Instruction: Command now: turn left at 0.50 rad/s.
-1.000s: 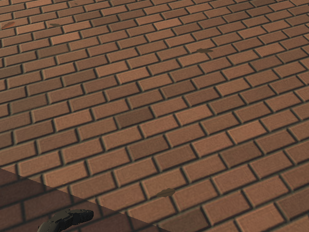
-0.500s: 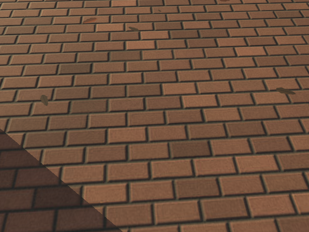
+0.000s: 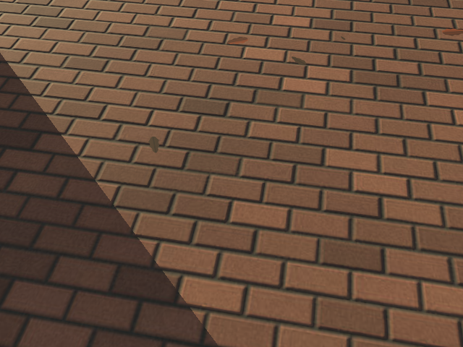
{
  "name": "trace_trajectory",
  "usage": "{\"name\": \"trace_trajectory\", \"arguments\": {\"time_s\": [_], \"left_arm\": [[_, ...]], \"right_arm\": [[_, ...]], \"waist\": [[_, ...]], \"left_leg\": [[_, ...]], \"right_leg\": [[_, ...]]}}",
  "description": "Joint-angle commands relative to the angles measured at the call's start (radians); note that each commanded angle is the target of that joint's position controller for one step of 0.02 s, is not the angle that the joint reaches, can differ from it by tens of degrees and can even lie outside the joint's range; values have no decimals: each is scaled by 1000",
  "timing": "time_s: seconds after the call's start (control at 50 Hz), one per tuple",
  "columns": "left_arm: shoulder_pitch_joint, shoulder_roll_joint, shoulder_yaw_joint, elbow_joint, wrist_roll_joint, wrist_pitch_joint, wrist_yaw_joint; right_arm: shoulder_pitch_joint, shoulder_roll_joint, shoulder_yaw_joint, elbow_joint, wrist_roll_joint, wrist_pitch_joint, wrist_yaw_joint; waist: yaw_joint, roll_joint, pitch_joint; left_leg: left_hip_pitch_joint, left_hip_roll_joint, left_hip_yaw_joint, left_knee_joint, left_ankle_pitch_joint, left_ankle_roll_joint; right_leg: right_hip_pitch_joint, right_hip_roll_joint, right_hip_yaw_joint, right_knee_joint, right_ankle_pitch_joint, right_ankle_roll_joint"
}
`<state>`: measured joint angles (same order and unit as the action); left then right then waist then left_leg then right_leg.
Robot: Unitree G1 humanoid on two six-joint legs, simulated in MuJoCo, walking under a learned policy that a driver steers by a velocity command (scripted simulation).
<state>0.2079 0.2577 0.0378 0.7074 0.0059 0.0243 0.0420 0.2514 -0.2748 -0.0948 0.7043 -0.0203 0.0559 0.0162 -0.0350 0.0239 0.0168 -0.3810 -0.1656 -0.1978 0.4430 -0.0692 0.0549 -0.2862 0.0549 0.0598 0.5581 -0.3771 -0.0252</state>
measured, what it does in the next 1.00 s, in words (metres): walks ahead: left foot, then right foot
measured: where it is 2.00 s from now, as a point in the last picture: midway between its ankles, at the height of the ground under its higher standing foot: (256, 290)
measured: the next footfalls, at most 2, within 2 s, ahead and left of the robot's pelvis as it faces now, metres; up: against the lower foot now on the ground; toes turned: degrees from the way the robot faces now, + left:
left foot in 0.44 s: +0.10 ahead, +0.12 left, +0.00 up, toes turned +5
right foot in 0.92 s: +0.44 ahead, -0.06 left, +0.00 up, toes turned -8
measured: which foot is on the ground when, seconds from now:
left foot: down 0.00-0.02, up 0.04-0.42, down 0.44-0.90, up 0.92-1.00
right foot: down 0.00-0.44, up 0.46-0.90, down 0.92-1.00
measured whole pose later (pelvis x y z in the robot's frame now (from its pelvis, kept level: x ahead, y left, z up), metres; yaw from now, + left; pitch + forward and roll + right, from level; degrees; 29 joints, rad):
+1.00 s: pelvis +0.32 +0.00 -0.02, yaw -8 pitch +1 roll +0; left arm 0.14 0.27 0.06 0.76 0.02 -0.03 -0.03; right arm 0.34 -0.24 -0.02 0.89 -0.02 -0.07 0.00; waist -0.02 0.01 0.07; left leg -0.22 0.01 0.05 1.20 -0.41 0.03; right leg -0.44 0.10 -0.08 0.61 -0.19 -0.15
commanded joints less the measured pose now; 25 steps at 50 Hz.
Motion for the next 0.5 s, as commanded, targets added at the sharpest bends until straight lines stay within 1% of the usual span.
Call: {"name": "trace_trajectory", "arguments": {"time_s": [0.02,0.04,0.06,0.08,0.1,0.12,0.14,0.18,0.22,0.24,0.28,0.32,0.36,0.38,0.4,0.42,0.44,0.46,0.48,0.5], "left_arm": [[121,188,46,-47,16,-25,25],[6,257,58,-86,32,-24,18],[10,196,49,-75,36,-26,10],[-21,138,32,-73,30,-32,1],[-36,120,28,-74,29,-36,-7],[-33,119,29,-72,26,-39,-10],[-7,112,28,-68,24,-42,-14],[78,118,34,-34,21,-51,-24],[148,138,45,3,19,-66,-26],[167,146,49,17,18,-72,-28],[178,150,54,35,16,-79,-34],[199,159,59,56,19,-80,-41],[211,171,65,76,20,-76,-50],[204,174,67,81,15,-73,-53],[183,172,67,84,5,-71,-53],[174,149,61,86,1,-72,-50],[139,98,44,69,4,-77,-49],[99,-1,14,9,-3,-86,-56],[58,101,39,1,20,-81,-50],[61,125,48,18,22,-76,-58]], "right_arm": [[20,-56,-15,-69,22,-15,-12],[-19,-84,-25,-82,7,-23,-18],[-39,-143,-38,-73,-26,-28,-18],[0,-129,-36,-49,-24,-28,-8],[38,-115,-29,-29,-23,-24,0],[53,-109,-25,-16,-25,-21,11],[48,-107,-21,-11,-26,-21,20],[-13,-89,-9,-20,-21,-27,28],[-69,-78,0,-26,-21,-35,31],[-87,-74,5,-26,-21,-39,32],[-122,-63,16,-28,-21,-48,36],[-170,-46,29,-40,-16,-57,38],[-178,-45,35,-43,-9,-65,34],[-151,-42,36,-35,-6,-72,29],[-90,-32,39,-12,-8,-83,21],[4,-50,33,25,-13,-95,9],[133,-97,21,61,-21,-109,-5],[253,-220,-5,69,-31,-116,-18],[258,-247,-16,88,-16,-112,-20],[180,-176,4,75,-14,-112,-14]], "waist": [[35,-110,-80],[40,-263,18],[25,-143,24],[-12,-106,-7],[-22,-126,-18],[-15,-175,-17],[5,-188,-6],[50,-164,33],[84,-149,46],[92,-152,44],[101,-172,37],[120,-191,47],[115,-196,62],[92,-181,62],[47,-153,52],[2,-109,18],[-61,-19,-54],[-107,225,-128],[-101,177,-21],[-50,75,59]], "left_leg": [[-105,86,-144,96,-469,-29],[-251,-60,77,318,-469,-50],[-171,28,35,490,-430,-59],[-132,27,33,559,-354,-51],[-138,31,40,609,-296,-53],[-176,33,57,651,-272,-54],[-215,40,64,661,-265,-58],[-285,53,65,597,-251,-66],[-311,72,76,503,-240,-75],[-301,86,94,453,-237,-78],[-232,125,165,340,-248,-80],[-133,134,219,231,-299,-69],[-24,122,251,129,-333,-41],[58,114,264,61,-279,-23],[188,105,276,-34,-186,-4],[359,105,251,-71,-159,9],[549,216,114,-106,-238,28],[707,494,-294,-236,-529,112],[568,580,-459,-285,-554,197],[501,529,-348,-271,-540,194]], "right_leg": [[223,-264,256,-345,-106,-86],[88,-436,494,-421,-74,-179],[5,-421,417,-365,100,-215],[-1,-344,317,-348,93,-185],[29,-283,247,-353,25,-151],[73,-250,224,-367,-51,-140],[114,-240,220,-380,-87,-146],[198,-249,230,-398,-110,-155],[276,-263,226,-398,-61,-162],[298,-266,218,-396,-33,-165],[284,-262,189,-394,-4,-169],[223,-262,168,-389,6,-178],[155,-267,158,-371,19,-186],[111,-268,151,-352,48,-184],[45,-256,129,-306,85,-171],[-46,-231,99,-228,122,-147],[-162,-175,27,-67,101,-110],[-379,-49,-113,250,-82,-57],[-496,-37,-88,411,-176,-63],[-505,-96,-29,481,-106,-77]]}}
Velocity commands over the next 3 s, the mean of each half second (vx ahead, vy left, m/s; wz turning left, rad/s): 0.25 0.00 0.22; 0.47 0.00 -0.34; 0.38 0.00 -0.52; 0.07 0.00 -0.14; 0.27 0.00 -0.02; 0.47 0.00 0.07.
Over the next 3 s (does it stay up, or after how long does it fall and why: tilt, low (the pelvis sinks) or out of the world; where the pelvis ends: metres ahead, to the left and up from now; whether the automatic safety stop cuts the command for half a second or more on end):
stays up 0.98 -0.23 0.01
